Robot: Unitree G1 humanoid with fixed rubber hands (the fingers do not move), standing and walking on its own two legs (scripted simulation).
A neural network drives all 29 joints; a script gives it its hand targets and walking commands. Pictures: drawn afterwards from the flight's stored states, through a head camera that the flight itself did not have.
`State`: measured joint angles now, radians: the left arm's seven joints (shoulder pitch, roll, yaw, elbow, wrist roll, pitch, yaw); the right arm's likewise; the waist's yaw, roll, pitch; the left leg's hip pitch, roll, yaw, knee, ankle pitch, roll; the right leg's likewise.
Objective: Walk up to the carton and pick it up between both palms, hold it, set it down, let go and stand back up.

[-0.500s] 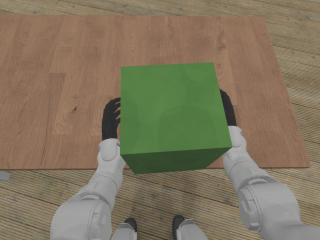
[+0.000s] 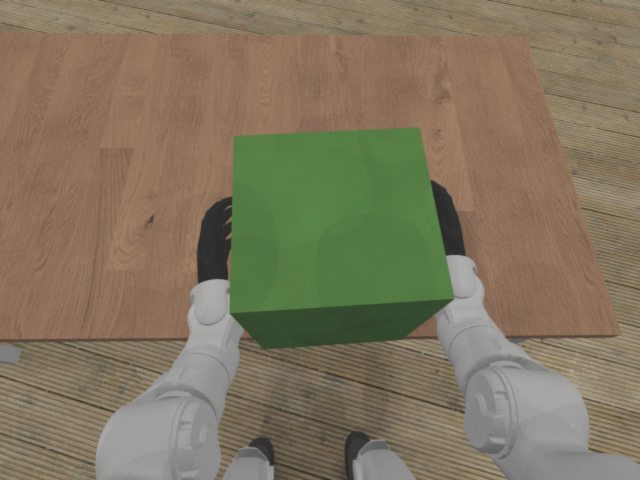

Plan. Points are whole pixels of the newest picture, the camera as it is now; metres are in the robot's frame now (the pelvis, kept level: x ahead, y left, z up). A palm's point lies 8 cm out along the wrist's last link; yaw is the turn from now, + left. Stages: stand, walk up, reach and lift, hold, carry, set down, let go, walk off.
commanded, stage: reach and lift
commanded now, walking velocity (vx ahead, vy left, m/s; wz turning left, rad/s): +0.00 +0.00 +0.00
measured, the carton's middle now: (330, 253) +0.41 -0.02 -0.05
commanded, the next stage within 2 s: none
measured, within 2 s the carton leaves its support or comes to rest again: leaves its support in 0.52 s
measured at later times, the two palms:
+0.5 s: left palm (213, 263) +0.39 +0.13 -0.04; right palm (444, 242) +0.41 -0.17 -0.03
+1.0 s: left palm (201, 257) +0.38 +0.14 +0.01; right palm (456, 234) +0.40 -0.16 +0.02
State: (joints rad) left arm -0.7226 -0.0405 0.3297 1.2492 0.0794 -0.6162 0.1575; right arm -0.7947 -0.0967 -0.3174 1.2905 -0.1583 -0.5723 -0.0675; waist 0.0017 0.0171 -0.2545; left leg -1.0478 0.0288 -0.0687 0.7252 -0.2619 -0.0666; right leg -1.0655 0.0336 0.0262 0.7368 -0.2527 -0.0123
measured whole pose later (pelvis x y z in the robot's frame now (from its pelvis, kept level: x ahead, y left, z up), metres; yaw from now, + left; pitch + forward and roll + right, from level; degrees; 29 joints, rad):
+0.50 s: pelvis +0.00 +0.00 +0.00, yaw +0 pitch +33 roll +0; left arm -0.72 -0.02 0.29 1.28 0.08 -0.66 0.18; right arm -0.79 -0.09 -0.35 1.29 -0.20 -0.60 -0.07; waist 0.00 0.02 -0.25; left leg -1.04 0.03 -0.07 0.73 -0.27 -0.07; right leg -1.05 0.03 0.03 0.74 -0.26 -0.01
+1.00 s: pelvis -0.01 +0.00 +0.01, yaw +0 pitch +26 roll +0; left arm -0.72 -0.01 0.26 1.30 0.08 -0.65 0.18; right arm -0.78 -0.08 -0.33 1.29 -0.20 -0.58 -0.09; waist 0.00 0.02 -0.25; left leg -0.91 0.03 -0.07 0.73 -0.27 -0.07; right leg -0.93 0.03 0.03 0.74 -0.26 -0.01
